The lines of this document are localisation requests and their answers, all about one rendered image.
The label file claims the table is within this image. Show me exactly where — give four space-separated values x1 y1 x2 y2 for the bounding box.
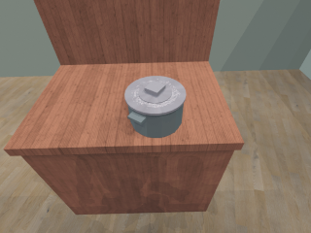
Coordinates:
3 0 245 215

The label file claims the pot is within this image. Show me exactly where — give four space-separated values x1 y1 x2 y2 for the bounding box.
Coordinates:
127 104 184 138

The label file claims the knob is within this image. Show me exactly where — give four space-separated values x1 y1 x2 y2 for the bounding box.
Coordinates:
144 81 166 96

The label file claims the lid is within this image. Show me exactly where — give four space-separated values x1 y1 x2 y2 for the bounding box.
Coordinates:
124 76 187 116

